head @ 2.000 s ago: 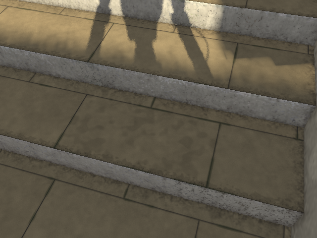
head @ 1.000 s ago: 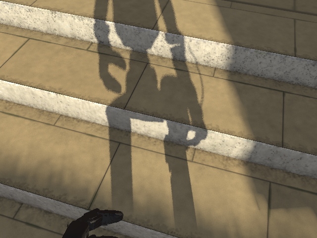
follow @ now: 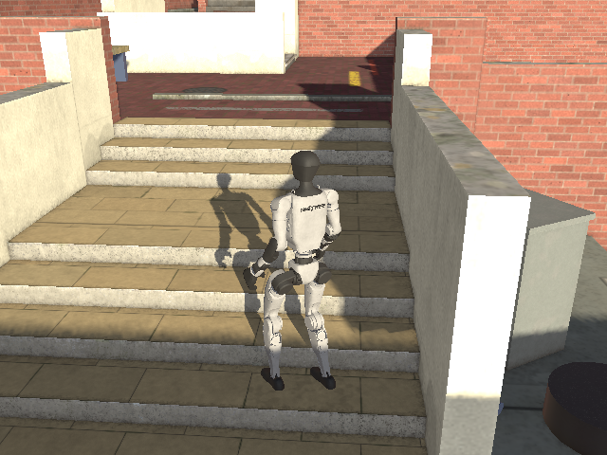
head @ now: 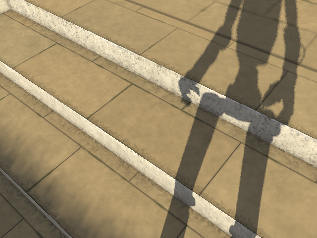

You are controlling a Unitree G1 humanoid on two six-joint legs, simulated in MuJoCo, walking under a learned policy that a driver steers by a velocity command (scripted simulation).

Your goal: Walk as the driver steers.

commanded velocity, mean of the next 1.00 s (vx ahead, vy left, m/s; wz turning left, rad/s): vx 0.00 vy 0.00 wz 0.02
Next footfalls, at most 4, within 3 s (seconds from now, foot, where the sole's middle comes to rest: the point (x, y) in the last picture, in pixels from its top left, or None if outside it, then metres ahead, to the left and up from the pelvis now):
2.26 left None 0.14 0.25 -0.77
2.60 right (152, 226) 0.52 0.09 -0.63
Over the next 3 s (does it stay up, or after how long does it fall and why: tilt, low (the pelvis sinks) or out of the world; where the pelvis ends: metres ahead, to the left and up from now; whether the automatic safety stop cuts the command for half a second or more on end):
stays up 0.55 0.13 0.13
